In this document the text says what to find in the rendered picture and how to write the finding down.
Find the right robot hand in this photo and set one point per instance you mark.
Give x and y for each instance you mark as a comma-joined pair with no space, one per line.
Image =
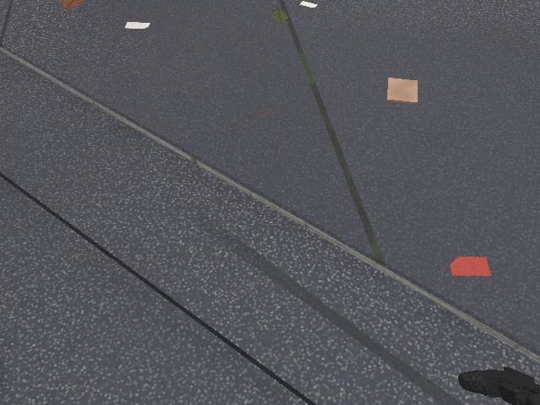
513,386

